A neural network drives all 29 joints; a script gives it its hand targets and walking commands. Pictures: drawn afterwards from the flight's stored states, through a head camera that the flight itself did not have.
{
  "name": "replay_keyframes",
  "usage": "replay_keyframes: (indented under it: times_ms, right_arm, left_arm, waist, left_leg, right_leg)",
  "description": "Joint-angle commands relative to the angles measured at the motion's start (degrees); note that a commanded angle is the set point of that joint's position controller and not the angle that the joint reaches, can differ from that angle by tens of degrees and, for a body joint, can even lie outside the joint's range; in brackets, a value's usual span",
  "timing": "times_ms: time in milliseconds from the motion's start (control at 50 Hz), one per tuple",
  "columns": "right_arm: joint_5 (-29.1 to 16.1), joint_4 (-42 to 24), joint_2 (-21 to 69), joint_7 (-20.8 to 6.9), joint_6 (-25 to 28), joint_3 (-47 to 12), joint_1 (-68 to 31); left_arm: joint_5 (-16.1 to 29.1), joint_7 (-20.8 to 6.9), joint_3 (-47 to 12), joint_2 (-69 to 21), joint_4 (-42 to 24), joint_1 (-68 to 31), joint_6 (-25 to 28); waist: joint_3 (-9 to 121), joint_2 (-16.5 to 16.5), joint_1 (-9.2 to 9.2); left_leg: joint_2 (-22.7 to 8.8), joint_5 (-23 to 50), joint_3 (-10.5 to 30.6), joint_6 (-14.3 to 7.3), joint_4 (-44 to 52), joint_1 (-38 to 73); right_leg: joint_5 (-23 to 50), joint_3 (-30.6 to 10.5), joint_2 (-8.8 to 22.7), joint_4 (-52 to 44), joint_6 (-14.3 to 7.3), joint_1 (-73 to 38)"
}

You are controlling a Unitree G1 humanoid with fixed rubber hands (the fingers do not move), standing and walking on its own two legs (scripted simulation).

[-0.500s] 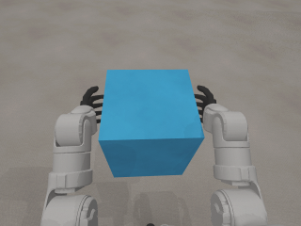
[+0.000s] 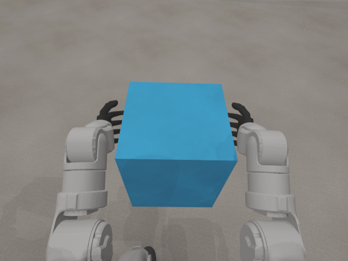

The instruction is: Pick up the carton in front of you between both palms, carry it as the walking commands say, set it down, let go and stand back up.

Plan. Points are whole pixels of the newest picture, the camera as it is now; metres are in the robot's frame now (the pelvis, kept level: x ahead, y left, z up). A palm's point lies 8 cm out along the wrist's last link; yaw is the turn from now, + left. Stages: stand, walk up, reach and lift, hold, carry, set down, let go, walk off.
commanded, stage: carry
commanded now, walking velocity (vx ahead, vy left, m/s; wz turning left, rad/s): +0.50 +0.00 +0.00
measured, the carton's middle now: (173, 149) +0.36 +0.01 +0.04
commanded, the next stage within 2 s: none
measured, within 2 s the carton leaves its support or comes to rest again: neither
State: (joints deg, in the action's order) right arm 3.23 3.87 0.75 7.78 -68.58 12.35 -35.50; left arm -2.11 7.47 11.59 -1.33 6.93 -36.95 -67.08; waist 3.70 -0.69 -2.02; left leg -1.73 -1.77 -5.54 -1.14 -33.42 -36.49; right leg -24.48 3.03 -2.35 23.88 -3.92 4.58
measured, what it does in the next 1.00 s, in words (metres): walks ahead: left foot, then right foot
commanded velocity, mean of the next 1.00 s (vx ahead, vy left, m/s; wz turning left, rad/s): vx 0.50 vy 0.00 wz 0.00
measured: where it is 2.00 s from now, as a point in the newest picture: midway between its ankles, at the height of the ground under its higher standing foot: (174, 122)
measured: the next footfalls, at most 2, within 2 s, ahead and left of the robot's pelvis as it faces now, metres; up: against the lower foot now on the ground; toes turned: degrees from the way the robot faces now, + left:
left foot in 0.04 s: +0.21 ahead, +0.10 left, +0.00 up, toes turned +5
right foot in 0.50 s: +0.44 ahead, -0.12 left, +0.00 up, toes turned -10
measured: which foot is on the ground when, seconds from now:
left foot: up 0.00-0.02, down 0.04-0.52, up 0.54-0.90, down 0.92-1.00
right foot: down 0.00-0.06, up 0.08-0.48, down 0.50-0.92, up 0.94-1.00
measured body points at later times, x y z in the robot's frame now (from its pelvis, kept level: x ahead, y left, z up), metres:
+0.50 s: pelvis +0.31 -0.01 +0.00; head +0.29 -0.01 +0.45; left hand +0.61 +0.14 +0.10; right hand +0.60 -0.16 +0.10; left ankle +0.17 +0.09 -0.73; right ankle +0.40 -0.11 -0.73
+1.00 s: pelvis +0.60 +0.03 +0.00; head +0.56 +0.04 +0.45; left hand +0.88 +0.18 +0.08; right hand +0.87 -0.12 +0.08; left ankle +0.68 +0.12 -0.73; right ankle +0.43 -0.09 -0.67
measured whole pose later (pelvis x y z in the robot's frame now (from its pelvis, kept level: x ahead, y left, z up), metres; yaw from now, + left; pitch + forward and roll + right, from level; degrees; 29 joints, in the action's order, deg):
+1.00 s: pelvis +0.60 +0.03 +0.00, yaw -2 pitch +4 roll +1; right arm 7.3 -13.2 7.8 4.6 -69.5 5.1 -10.5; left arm -6.4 5.0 6.9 -5.9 -15.7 -9.5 -71.1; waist 9.8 2.2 0.2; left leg -3.3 -9.6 -12.8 -3.7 -31.4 -25.2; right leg -27.7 4.3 5.1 52.4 2.0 12.5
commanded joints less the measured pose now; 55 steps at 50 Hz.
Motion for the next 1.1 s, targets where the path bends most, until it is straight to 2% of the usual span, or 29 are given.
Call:
replay_keyframes:
  times_ms: [0,20,40,60,80,120,140,260,400,420,460,480,500,520,540,580,620,660,740,800,860,900,920,940,960,980,1020,1040,1080]
  right_arm:
    - [-22.59,-0.24,60.59,-12.68,1.82,-38.49,-38.79]
    - [-22.77,0.67,60.83,-13.01,2.11,-38.01,-38.15]
    - [-22.09,1.52,60.37,-13.17,2.38,-37.03,-37.70]
    - [-21.61,2.67,60.35,-13.25,2.89,-35.79,-37.26]
    - [-22.35,2.51,61.87,-13.53,3.04,-36.12,-35.83]
    - [-23.94,-2.97,65.41,-13.96,3.61,-37.26,-39.51]
    - [-24.79,-5.44,66.60,-14.07,3.61,-38.16,-41.19]
    - [-24.85,-14.75,66.13,-15.01,2.28,-40.83,-32.34]
    - [-19.43,-19.16,60.99,-16.74,0.70,-43.42,-11.94]
    - [-18.73,-19.65,60.35,-16.91,0.54,-43.86,-9.64]
    - [-18.32,-20.20,59.58,-17.30,0.08,-45.08,-5.66]
    - [-18.75,-20.56,59.07,-17.60,-0.22,-45.19,-4.93]
    - [-18.85,-21.95,59.11,-17.64,-1.07,-45.97,-4.48]
    - [-19.29,-22.82,58.24,-17.80,-1.53,-46.02,-4.98]
    - [-19.99,-23.21,58.75,-17.91,-1.52,-46.61,-5.80]
    - [-20.66,-23.72,60.11,-18.15,-1.07,-47.02,-6.43]
    - [-21.09,-24.05,61.52,-18.00,-0.67,-47.48,-5.39]
    - [-20.46,-24.20,61.83,-17.53,-0.33,-47.52,-3.66]
    - [-19.42,-24.92,60.56,-16.69,-0.19,-47.56,-0.36]
    - [-19.39,-26.00,58.57,-16.51,-0.78,-47.33,0.36]
    - [-19.29,-24.86,55.82,-16.57,-1.70,-46.60,0.32]
    - [-19.05,-22.61,54.16,-16.66,-2.23,-45.48,1.81]
    - [-18.34,-21.06,53.24,-16.73,-2.19,-44.51,2.56]
    - [-17.80,-19.47,53.74,-16.81,-1.80,-43.89,2.43]
    - [-18.54,-19.84,55.19,-16.92,-1.67,-43.86,2.78]
    - [-19.23,-20.95,57.34,-16.99,-1.31,-44.47,1.56]
    - [-20.38,-23.26,61.02,-17.33,-0.42,-45.98,-1.31]
    - [-21.09,-24.38,62.25,-17.54,0.09,-46.78,-2.70]
    - [-21.98,-26.11,63.18,-17.98,0.84,-47.80,-3.20]
  left_arm:
    - [22.51,-14.58,-35.56,-59.16,-3.85,-36.54,0.48]
    - [22.04,-14.63,-35.59,-59.12,-3.63,-37.18,0.66]
    - [22.50,-14.93,-35.77,-60.02,-3.34,-37.71,0.53]
    - [22.60,-15.15,-35.71,-61.79,-2.82,-37.45,0.32]
    - [22.96,-15.15,-36.08,-62.47,-3.22,-38.06,0.52]
    - [23.85,-14.82,-36.75,-65.00,-5.92,-39.76,1.14]
    - [23.95,-14.53,-37.08,-65.72,-7.42,-39.42,1.28]
    - [21.47,-12.82,-40.63,-66.46,-15.78,-28.69,1.12]
    - [18.40,-14.50,-44.56,-61.93,-22.09,-11.75,-0.65]
    - [18.22,-15.05,-44.94,-61.35,-22.47,-9.72,-0.93]
    - [17.59,-16.05,-45.20,-60.18,-22.75,-5.95,-1.38]
    - [17.20,-16.35,-44.78,-59.09,-22.52,-2.76,-1.72]
    - [16.19,-16.59,-43.94,-57.82,-22.40,-1.10,-1.78]
    - [16.57,-16.88,-43.63,-59.13,-22.00,0.10,-1.81]
    - [17.48,-17.07,-43.85,-59.57,-23.47,-0.30,-1.93]
    - [18.63,-17.35,-44.74,-60.69,-25.32,-1.95,-1.84]
    - [19.80,-17.57,-45.53,-61.10,-27.21,-2.92,-1.74]
    - [20.50,-17.86,-45.94,-60.78,-27.86,-1.90,-1.67]
    - [20.69,-18.04,-46.42,-58.88,-28.97,0.30,-1.76]
    - [19.92,-17.75,-46.22,-56.81,-29.70,1.65,-2.22]
    - [19.23,-17.30,-45.89,-54.14,-28.52,1.21,-3.10]
    - [18.67,-17.07,-45.72,-52.73,-27.25,1.36,-3.72]
    - [18.71,-16.98,-45.63,-51.80,-27.29,0.54,-4.23]
    - [19.26,-17.02,-46.49,-53.06,-27.94,-1.32,-4.77]
    - [19.67,-17.24,-46.42,-54.45,-26.80,-1.36,-4.64]
    - [20.14,-17.52,-46.28,-56.14,-26.35,-1.81,-4.17]
    - [20.57,-17.75,-46.62,-59.29,-26.52,-1.87,-2.89]
    - [20.49,-17.66,-46.90,-60.30,-27.35,-2.11,-2.31]
    - [19.53,-17.12,-47.58,-60.99,-29.21,-1.90,-1.31]
  waist:
    - [23.55,9.96,2.07]
    - [27.21,7.16,3.55]
    - [33.40,-3.25,3.78]
    - [35.77,-16.30,4.07]
    - [33.44,-12.40,4.05]
    - [27.80,-3.29,3.21]
    - [26.58,-2.70,2.93]
    - [25.97,-6.86,2.84]
    - [19.52,-8.66,3.58]
    - [19.01,-8.62,3.57]
    - [21.22,-5.35,2.38]
    - [24.02,-2.06,0.88]
    - [27.04,11.03,0.12]
    - [23.72,17.92,0.10]
    - [21.51,13.56,0.40]
    - [18.02,4.89,0.79]
    - [16.83,5.48,0.98]
    - [15.88,7.81,1.04]
    - [12.87,8.60,1.11]
    - [10.91,9.14,0.81]
    - [9.89,8.76,1.07]
    - [14.03,4.16,2.39]
    - [16.34,-5.58,3.40]
    - [19.32,-19.96,3.83]
    - [18.89,-16.53,3.42]
    - [18.97,-11.88,3.37]
    - [18.67,-2.73,3.03]
    - [18.65,-3.06,2.70]
    - [17.94,-5.53,2.69]
  left_leg:
    - [4.95,7.21,-6.69,-1.41,13.00,20.88]
    - [-0.20,8.14,-1.54,-2.48,11.62,34.67]
    - [-15.31,26.31,16.71,-7.09,3.13,50.85]
    - [-22.42,20.95,34.85,-16.06,7.97,61.92]
    - [-21.20,11.83,33.86,-15.85,10.21,60.15]
    - [-17.99,9.21,26.20,-11.76,13.03,51.55]
    - [-16.84,6.84,22.96,-10.18,15.05,47.73]
    - [-13.25,11.67,10.11,-8.71,17.86,45.15]
    - [-9.95,24.22,2.65,-5.25,14.44,47.42]
    - [-9.52,24.54,1.66,-4.59,12.27,46.78]
    - [-7.64,21.18,-2.68,-1.40,1.46,35.80]
    - [-6.42,8.13,-3.75,0.67,-6.93,25.74]
    - [-1.04,-7.70,-3.35,2.48,-21.44,9.76]
    - [2.54,-27.65,0.19,1.97,-29.21,-4.81]
    - [-0.45,-29.46,4.09,0.94,-34.68,-7.38]
    - [-4.45,-24.21,5.80,0.35,-31.40,-5.73]
    - [-4.99,-18.60,3.77,1.36,-22.53,-0.25]
    - [-4.52,-14.84,1.70,2.47,-15.37,2.35]
    - [-3.35,-6.89,-2.05,2.86,-1.78,5.89]
    - [-2.63,-2.34,-3.81,2.54,2.90,7.79]
    - [-1.50,-3.41,-6.83,1.59,7.16,13.44]
    - [-0.26,-8.33,-8.04,0.51,7.87,30.67]
    - [-11.19,-14.98,10.51,-2.82,13.47,40.07]
    - [-21.18,-13.69,30.69,-10.00,18.62,49.96]
    - [-22.91,-7.79,33.21,-11.67,19.35,50.48]
    - [-21.52,-2.32,28.88,-11.16,17.85,48.28]
    - [-19.74,-2.66,21.00,-8.02,18.62,42.13]
    - [-18.68,-5.60,17.13,-6.65,20.44,39.29]
    - [-17.12,-8.87,11.72,-6.40,23.10,36.64]
  right_leg:
    - [63.82,0.28,10.16,13.18,-0.11,-11.36]
    - [50.63,1.33,9.37,21.95,1.72,-2.25]
    - [25.53,1.32,7.06,33.45,3.85,11.89]
    - [-5.91,-1.07,-2.39,47.70,5.28,30.54]
    - [-5.84,-4.51,0.32,51.31,3.75,36.08]
    - [-0.78,-4.61,4.56,45.81,3.10,36.76]
    - [1.83,-4.70,6.26,41.11,3.34,34.94]
    - [7.35,1.17,5.73,21.18,6.02,29.48]
    - [20.21,6.66,3.05,2.98,5.26,25.32]
    - [21.42,7.75,2.55,-0.08,5.04,22.45]
    - [23.30,9.85,2.39,-3.85,3.23,3.41]
    - [19.85,1.04,9.21,-2.24,1.31,-8.32]
    - [17.41,-21.21,22.71,-3.15,-6.10,-20.60]
    - [18.64,-31.70,26.62,-7.18,-10.69,-24.04]
    - [20.51,-29.02,26.91,-7.22,-10.57,-20.74]
    - [20.51,-20.29,23.98,-9.17,-7.13,-11.91]
    - [15.86,-12.13,21.40,-12.91,-4.20,-5.09]
    - [12.90,-7.40,19.86,-15.09,-4.15,-2.35]
    - [15.33,-1.44,17.51,-15.15,-3.13,-1.02]
    - [18.23,0.26,16.93,-13.67,-2.02,-1.81]
    - [19.25,2.07,16.26,-7.97,-0.46,-2.11]
    - [25.28,7.27,12.57,7.59,2.31,5.06]
    - [18.65,9.18,8.36,22.23,5.87,16.09]
    - [-0.05,7.00,2.50,35.78,7.26,30.62]
    - [-5.56,0.87,4.20,43.53,5.68,36.98]
    - [-4.69,-1.54,6.31,46.39,4.25,38.15]
    - [1.56,-3.09,9.75,42.30,3.41,36.21]
    - [4.00,-2.80,10.26,38.08,3.49,33.75]
    - [6.53,-0.30,9.45,31.32,3.96,30.96]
